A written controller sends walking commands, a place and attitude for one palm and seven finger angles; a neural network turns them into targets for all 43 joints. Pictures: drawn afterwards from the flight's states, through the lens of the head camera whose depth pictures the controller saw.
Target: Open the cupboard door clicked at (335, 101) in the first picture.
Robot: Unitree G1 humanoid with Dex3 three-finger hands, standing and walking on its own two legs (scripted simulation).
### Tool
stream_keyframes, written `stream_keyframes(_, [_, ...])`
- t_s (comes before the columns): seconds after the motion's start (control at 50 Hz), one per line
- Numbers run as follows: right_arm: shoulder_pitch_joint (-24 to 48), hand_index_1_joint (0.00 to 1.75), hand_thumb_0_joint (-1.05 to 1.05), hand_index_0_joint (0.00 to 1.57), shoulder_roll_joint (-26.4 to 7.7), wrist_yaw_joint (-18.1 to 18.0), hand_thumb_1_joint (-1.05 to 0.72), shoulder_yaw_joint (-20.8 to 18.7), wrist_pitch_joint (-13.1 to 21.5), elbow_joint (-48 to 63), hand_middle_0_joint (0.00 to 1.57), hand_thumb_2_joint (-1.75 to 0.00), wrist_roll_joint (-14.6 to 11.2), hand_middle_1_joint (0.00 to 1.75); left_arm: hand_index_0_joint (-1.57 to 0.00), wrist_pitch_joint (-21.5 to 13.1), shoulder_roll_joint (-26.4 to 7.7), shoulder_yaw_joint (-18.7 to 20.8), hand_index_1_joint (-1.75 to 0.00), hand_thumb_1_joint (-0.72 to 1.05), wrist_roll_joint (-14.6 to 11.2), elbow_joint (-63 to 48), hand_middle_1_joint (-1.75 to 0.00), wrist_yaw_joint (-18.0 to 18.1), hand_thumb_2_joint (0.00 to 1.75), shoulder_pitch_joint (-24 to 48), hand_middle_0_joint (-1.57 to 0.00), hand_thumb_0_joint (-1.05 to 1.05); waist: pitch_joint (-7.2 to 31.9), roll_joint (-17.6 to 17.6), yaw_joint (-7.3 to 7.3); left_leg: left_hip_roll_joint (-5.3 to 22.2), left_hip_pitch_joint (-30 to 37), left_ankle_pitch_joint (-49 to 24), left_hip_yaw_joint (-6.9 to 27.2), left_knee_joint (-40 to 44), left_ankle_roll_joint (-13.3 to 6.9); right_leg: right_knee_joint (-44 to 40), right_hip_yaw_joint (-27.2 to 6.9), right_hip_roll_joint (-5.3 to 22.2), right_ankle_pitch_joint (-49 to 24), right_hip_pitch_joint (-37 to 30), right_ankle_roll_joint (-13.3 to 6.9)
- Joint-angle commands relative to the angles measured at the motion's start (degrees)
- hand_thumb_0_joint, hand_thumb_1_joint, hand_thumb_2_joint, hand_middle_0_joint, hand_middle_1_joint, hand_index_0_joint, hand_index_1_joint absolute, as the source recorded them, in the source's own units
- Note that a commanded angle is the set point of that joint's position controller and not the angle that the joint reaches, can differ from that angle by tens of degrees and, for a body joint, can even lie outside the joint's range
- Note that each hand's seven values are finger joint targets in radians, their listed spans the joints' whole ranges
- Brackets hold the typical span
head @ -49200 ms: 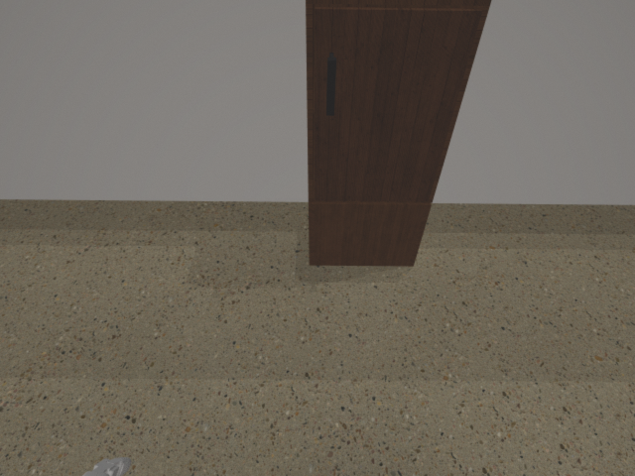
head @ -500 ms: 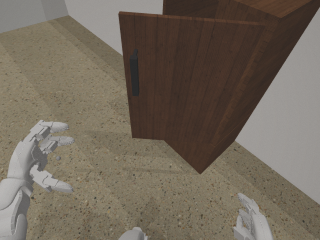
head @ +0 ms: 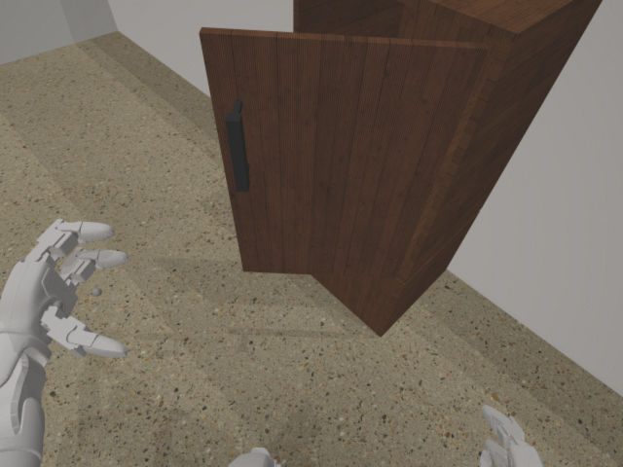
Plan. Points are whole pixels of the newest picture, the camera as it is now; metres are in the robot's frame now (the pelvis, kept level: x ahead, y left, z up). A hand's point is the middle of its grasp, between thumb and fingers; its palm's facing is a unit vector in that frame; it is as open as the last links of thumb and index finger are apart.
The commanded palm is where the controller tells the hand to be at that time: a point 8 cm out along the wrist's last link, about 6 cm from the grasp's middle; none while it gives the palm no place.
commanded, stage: raise the hand with hooked fingers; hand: left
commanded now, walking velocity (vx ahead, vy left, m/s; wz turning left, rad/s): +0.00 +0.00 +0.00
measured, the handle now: (240, 147) +0.58 +0.16 +0.07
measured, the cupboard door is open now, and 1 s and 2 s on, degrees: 44 44 44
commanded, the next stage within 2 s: move the hooked fingers beside the handle in 0.14 s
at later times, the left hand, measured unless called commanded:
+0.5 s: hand (120, 272) +0.32 +0.25 +0.08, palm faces +0.05 -1.00 -0.02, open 14.0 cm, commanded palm +0.30 +0.30 +0.08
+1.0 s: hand (154, 226) +0.40 +0.24 +0.07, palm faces +0.01 -1.00 +0.01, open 14.0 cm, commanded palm +0.38 +0.29 +0.07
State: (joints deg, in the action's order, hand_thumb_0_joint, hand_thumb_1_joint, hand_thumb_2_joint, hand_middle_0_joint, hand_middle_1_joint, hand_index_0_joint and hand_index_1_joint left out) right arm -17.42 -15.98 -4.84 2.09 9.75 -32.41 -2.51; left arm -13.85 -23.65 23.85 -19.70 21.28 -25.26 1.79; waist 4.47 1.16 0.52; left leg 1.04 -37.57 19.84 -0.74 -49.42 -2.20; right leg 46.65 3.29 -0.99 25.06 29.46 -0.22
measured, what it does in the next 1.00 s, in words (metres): stands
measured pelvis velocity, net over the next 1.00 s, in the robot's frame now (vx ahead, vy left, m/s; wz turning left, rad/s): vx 0.00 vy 0.00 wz -0.02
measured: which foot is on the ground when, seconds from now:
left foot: down 0.00-1.00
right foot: down 0.00-1.00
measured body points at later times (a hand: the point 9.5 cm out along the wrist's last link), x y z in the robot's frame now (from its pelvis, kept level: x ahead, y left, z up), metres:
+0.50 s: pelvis -0.01 -0.02 -0.01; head +0.03 -0.02 +0.44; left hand +0.31 +0.31 +0.09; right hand +0.14 -0.28 -0.09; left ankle +0.05 +0.09 -0.70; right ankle -0.02 -0.12 -0.70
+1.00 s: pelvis +0.00 +0.00 -0.01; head +0.06 +0.02 +0.44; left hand +0.39 +0.30 +0.07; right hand +0.08 -0.26 -0.11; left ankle +0.05 +0.09 -0.70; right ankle -0.02 -0.12 -0.70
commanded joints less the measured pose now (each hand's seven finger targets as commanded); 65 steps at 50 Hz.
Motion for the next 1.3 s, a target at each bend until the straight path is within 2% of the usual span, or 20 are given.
stream_keyframes(0.0, [2.6, 0.30, 0.00, 0.20, -8.4, -0.7, -0.90, -3.6, 2.7, 8.3, 0.20, -0.90, -0.6, 0.30, -0.30, -3.6, -15.1, 4.4, -1.20, -0.50, -1.2, -12.8, -1.20, -0.9, 0.30, 12.1, -0.30, 0.00, 13.6, 6.9, -0.22, -0.5, 17.3, -8.9, 3.6, 8.0, 0.4, -7.1, -0.4, -1.9, -10.4, 3.3, -1.4])
stream_keyframes(0.08, [2.5, 0.30, 0.00, 0.20, -8.5, -1.1, -0.90, -3.5, 2.5, 7.9, 0.20, -0.90, -0.5, 0.30, -0.30, -2.9, -15.9, 5.9, -1.20, -0.50, -2.4, -10.1, -1.20, -1.3, 0.30, 11.6, -0.30, 0.00, 11.8, 2.8, -0.27, -0.8, 15.0, -9.1, 3.1, 7.3, 0.2, -7.6, -0.9, -1.9, -11.8, 2.1, -1.2])
stream_keyframes(0.22, [3.1, 0.30, 0.00, 0.20, -8.2, -1.1, -0.90, -3.5, 2.1, 7.9, 0.20, -0.90, -0.7, 0.30, -0.30, -3.0, -14.4, 4.8, -1.20, -0.50, -2.7, -7.5, -1.20, -2.1, 0.30, 12.7, -0.30, 0.00, 12.1, 1.0, -0.13, -1.2, 12.9, -9.0, 1.8, 5.8, -0.1, -7.9, -2.7, -1.2, -13.2, 1.5, -0.3])
stream_keyframes(0.28, [2.4, 0.30, 0.00, 0.20, -8.5, -1.3, -0.90, -3.4, 1.6, 6.8, 0.20, -0.90, -0.5, 0.30, -0.30, -3.8, -18.5, 7.4, -1.20, -0.50, -2.2, -4.9, -1.20, -2.0, 0.30, 17.2, -0.30, 0.00, 11.4, -0.4, 0.46, -1.1, 10.5, -8.5, 1.5, 4.4, -0.2, -7.9, -4.5, -0.8, -13.0, 1.1, 0.0])
stream_keyframes(0.36, [2.7, 0.30, 0.00, 0.20, -8.2, -1.6, -0.90, -3.1, 1.6, 5.8, 0.20, -0.90, -0.8, 0.30, -0.30, -5.5, -17.9, 4.9, -1.20, -0.50, -1.2, -2.7, -1.20, -2.4, 0.30, 26.9, -0.30, 0.00, 11.2, 3.9, 1.79, -1.0, 10.9, -6.1, 1.7, 4.2, -0.2, -8.0, -4.9, -0.6, -9.4, 3.6, -0.2])
stream_keyframes(0.38, [2.4, 0.30, 0.00, 0.20, -8.3, -1.7, -0.90, -3.1, 1.5, 5.5, 0.20, -0.90, -0.7, 0.30, -0.30, -5.6, -18.4, 4.9, -1.20, -0.50, -1.2, -1.8, -1.20, -2.6, 0.30, 28.0, -0.30, 0.00, 11.7, 2.2, 1.89, -0.8, 10.0, -5.9, 1.6, 3.6, -0.3, -8.2, -5.9, -0.5, -8.9, 2.8, 0.0])
stream_keyframes(0.46, [1.8, 0.30, 0.00, 0.20, -8.3, -1.8, -0.90, -3.3, 1.4, 4.8, 0.20, -0.90, -0.9, 0.30, -0.30, -6.0, -18.0, 3.4, -1.20, -0.50, -0.2, 1.3, -1.20, -3.0, 0.30, 30.9, -0.30, 0.00, 14.5, 5.7, 1.55, -0.9, 12.0, -6.4, 1.9, 4.0, -0.3, -7.4, -4.7, -0.6, -9.2, 3.7, -0.5])
stream_keyframes(0.52, [1.0, 0.30, 0.00, 0.20, -8.8, -1.6, -0.90, -3.4, 0.6, 4.5, 0.20, -0.90, -0.9, 0.30, -0.30, -4.8, -20.0, 5.0, -1.20, -0.50, 0.1, 6.2, -1.20, -2.8, 0.30, 31.1, -0.30, 0.00, 14.8, 2.1, 1.34, -0.7, 9.7, -7.3, 1.8, 3.6, -0.3, -7.1, -5.2, -0.5, -11.0, 2.4, -0.1])
stream_keyframes(0.58, [0.3, 0.30, 0.00, 0.20, -8.9, -1.3, -0.90, -3.5, -0.1, 5.1, 0.20, -0.90, -0.8, 0.30, -0.30, -3.9, -20.7, 5.8, -1.20, -0.50, 0.2, 9.2, -1.20, -2.3, 0.30, 31.9, -0.30, 0.00, 14.9, 1.0, 0.40, -0.8, 8.1, -7.5, 1.7, 3.6, -0.3, -6.5, -4.9, -0.6, -11.2, 1.6, -0.3])
stream_keyframes(0.62, [-0.2, 0.30, 0.00, 0.20, -9.1, -1.0, -0.90, -3.4, -0.8, 5.2, 0.20, -0.90, -0.7, 0.30, -0.30, -3.7, -21.7, 6.3, -1.20, -0.50, 0.9, 11.6, -1.20, -1.8, 0.30, 33.4, -0.30, 0.00, 14.5, 0.5, 0.77, -0.8, 6.9, -7.1, 1.4, 3.6, -0.3, -6.4, -4.9, -0.6, -11.3, 2.1, 0.0])
stream_keyframes(0.72, [-1.8, 0.30, 0.00, 0.20, -8.9, -0.1, -0.90, -4.2, -1.6, 5.6, 0.20, -0.90, -0.4, 0.30, -0.30, -7.2, -20.2, 5.4, -1.20, -0.50, 1.9, 6.8, -1.20, 0.1, 0.30, 35.9, -0.30, 0.00, 20.0, 4.9, 0.52, -0.4, 13.2, -11.7, 2.0, 3.9, -0.1, -4.1, -2.7, -1.8, -14.9, 3.3, -0.9])
stream_keyframes(0.76, [-2.3, 0.30, 0.00, 0.20, -8.8, 0.1, -0.90, -4.4, -1.9, 5.2, 0.20, -0.90, -0.4, 0.30, -0.30, -7.9, -17.2, 2.8, -1.20, -0.50, 2.1, 5.6, -1.20, 0.5, 0.30, 37.2, -0.30, 0.00, 20.3, 6.2, 1.67, -0.1, 15.8, -12.5, 2.5, 3.8, 0.0, -3.9, -2.0, -2.1, -14.7, 5.9, -1.0])
stream_keyframes(0.78, [-2.8, 0.30, 0.00, 0.20, -8.9, 0.1, -0.90, -4.5, -2.1, 5.1, 0.20, -0.90, -0.3, 0.30, -0.30, -7.9, -17.5, 3.4, -1.20, -0.50, 1.8, 6.3, -1.20, 0.6, 0.30, 36.9, -0.30, 0.00, 20.2, 4.1, 1.63, 0.0, 15.3, -13.0, 2.7, 3.5, -0.1, -3.8, -1.8, -2.3, -15.1, 5.4, -1.2])
stream_keyframes(0.86, [-3.5, 0.30, 0.00, 0.20, -9.4, 0.0, -0.90, -4.4, -3.3, 3.9, 0.20, -0.90, -0.5, 0.30, -0.30, -5.8, -16.4, 1.4, -1.20, -0.50, 3.0, 12.2, -1.20, 1.4, 0.30, 41.4, -0.30, 0.00, 14.8, 2.1, 3.18, 0.2, 12.5, -8.2, 3.4, 4.7, 0.0, -4.6, -1.2, -2.1, -10.7, 9.1, -0.8])
stream_keyframes(0.94, [-4.3, 0.30, 0.00, 0.20, -9.3, 0.1, -0.90, -4.4, -4.0, 3.9, 0.20, -0.90, -0.1, 0.30, -0.30, -6.2, -16.4, 0.6, -1.20, -0.50, 4.8, 11.5, -1.20, 3.2, 0.30, 45.8, -0.30, 0.00, 18.4, 5.9, 3.06, 0.5, 16.6, -10.3, 4.5, 4.7, 0.5, -3.7, -0.8, -2.0, -10.2, 10.9, -1.3])
stream_keyframes(1.04, [-5.4, 0.30, 0.00, 0.20, -9.5, 0.6, -0.90, -4.4, -4.7, 2.5, 0.20, -0.90, 0.5, 0.30, -0.30, -8.8, -16.6, 0.2, -1.20, -0.50, 6.3, 14.0, -1.20, 5.8, 0.30, 52.3, -0.30, 0.00, 20.0, 6.6, 4.09, 1.2, 18.9, -10.5, 6.1, 4.3, 1.1, -2.7, -0.4, -2.1, -9.1, 13.8, -1.4])
stream_keyframes(1.1, [-6.2, 0.30, 0.00, 0.20, -9.9, 0.7, -0.90, -4.2, -5.5, 1.8, 0.20, -0.90, 0.6, 0.30, -0.30, -8.8, -18.4, 1.2, -1.20, -0.50, 7.2, 19.7, -1.20, 6.2, 0.30, 54.5, -0.30, 0.00, 19.0, 4.7, 4.65, 1.4, 17.0, -9.3, 6.2, 4.0, 1.1, -2.4, -0.3, -2.1, -8.4, 14.6, -1.4])
stream_keyframes(1.2, [-7.6, 0.30, 0.00, 0.20, -10.2, 1.1, -0.90, -4.2, -6.9, 1.8, 0.20, -0.90, 0.8, 0.30, -0.30, -8.6, -19.8, 1.5, -1.20, -0.50, 8.3, 24.9, -1.20, 5.8, 0.30, 56.9, -0.30, 0.00, 21.3, 5.4, 4.46, 1.1, 16.3, -13.0, 5.4, 2.4, 0.9, -1.6, -0.5, -2.1, -11.0, 14.3, -1.4])
stream_keyframes(1.22, [-7.7, 0.30, 0.00, 0.20, -10.0, 1.2, -0.90, -4.1, -7.3, 1.5, 0.20, -0.90, 0.9, 0.30, -0.30, -8.6, -18.7, 0.2, -1.20, -0.50, 8.3, 25.6, -1.20, 5.6, 0.30, 58.4, -0.30, 0.00, 20.8, 5.3, 5.09, 1.2, 15.9, -12.4, 5.3, 2.2, 0.9, -1.8, -0.5, -2.1, -10.7, 14.9, -1.3])
stream_keyframes(1.28, [-8.7, 0.30, 0.00, 0.20, -10.3, 1.3, -0.90, -4.2, -7.9, 1.1, 0.20, -0.90, 1.2, 0.30, -0.30, -10.0, -20.7, 1.6, -1.20, -0.50, 8.3, 26.5, -1.20, 5.6, 0.30, 62.1, -0.30, 0.00, 21.5, 4.4, 5.66, 1.2, 14.7, -12.6, 5.3, 1.0, 0.6, -1.1, -0.6, -2.4, -11.0, 15.0, -1.4])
